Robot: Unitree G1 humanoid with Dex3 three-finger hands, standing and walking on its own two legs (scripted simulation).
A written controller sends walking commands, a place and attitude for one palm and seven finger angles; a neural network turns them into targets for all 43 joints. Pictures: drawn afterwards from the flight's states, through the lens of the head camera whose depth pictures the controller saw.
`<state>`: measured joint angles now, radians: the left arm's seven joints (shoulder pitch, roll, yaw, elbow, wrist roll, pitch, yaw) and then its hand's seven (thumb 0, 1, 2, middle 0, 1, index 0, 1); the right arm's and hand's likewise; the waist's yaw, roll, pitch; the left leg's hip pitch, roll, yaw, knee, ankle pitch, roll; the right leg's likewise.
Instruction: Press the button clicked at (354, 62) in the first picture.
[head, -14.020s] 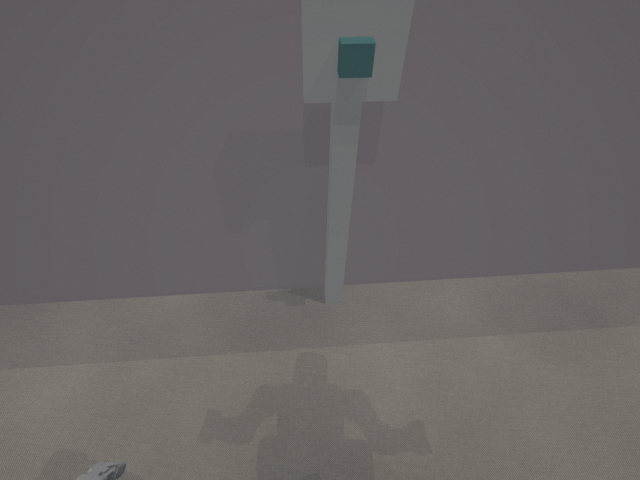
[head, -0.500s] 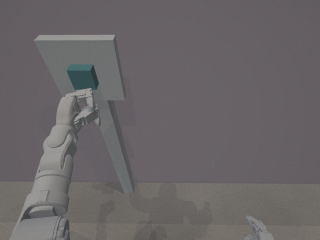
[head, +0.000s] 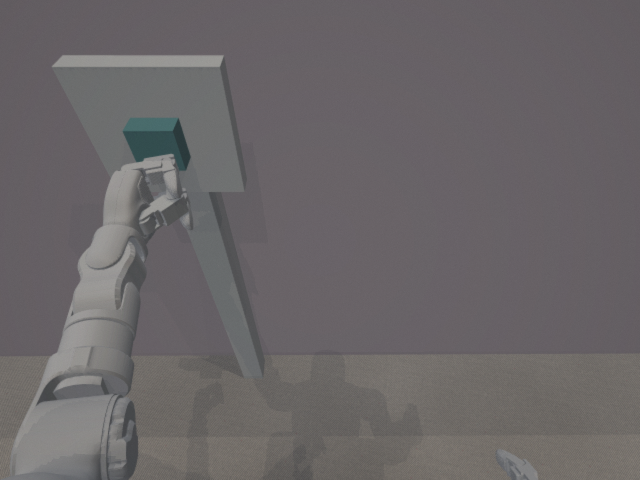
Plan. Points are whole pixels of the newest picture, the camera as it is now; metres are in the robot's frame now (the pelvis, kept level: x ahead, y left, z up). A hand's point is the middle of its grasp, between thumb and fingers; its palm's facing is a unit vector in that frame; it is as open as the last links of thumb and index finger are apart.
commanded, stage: press the button with the knuckle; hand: left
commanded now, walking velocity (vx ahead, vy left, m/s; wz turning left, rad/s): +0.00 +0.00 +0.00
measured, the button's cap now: (159, 143) +0.49 +0.23 +0.17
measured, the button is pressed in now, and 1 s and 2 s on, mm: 0 13 0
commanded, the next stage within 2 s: hold the button down briefly in 0.72 s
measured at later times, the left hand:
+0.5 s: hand (189, 188) +0.45 +0.18 +0.13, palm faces +0.05 -1.00 +0.00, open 2.8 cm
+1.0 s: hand (187, 186) +0.45 +0.19 +0.13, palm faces +0.03 -1.00 -0.01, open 2.9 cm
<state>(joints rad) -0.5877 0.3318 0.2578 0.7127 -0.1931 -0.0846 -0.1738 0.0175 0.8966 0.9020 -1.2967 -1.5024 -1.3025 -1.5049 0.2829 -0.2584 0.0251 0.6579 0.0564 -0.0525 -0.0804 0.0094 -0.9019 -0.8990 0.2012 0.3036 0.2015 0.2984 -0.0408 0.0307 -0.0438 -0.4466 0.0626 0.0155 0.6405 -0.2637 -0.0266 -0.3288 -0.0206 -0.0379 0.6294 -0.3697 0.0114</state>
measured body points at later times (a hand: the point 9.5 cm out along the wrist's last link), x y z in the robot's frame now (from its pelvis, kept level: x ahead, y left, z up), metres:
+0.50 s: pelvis +0.00 +0.00 +0.00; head +0.03 +0.00 +0.44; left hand +0.44 +0.24 +0.14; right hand +0.07 -0.26 -0.12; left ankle +0.04 +0.14 -0.72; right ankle -0.03 -0.13 -0.72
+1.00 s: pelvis -0.03 +0.00 -0.01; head +0.02 +0.01 +0.43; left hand +0.44 +0.24 +0.14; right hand +0.00 -0.27 -0.13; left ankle +0.04 +0.14 -0.72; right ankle -0.03 -0.13 -0.72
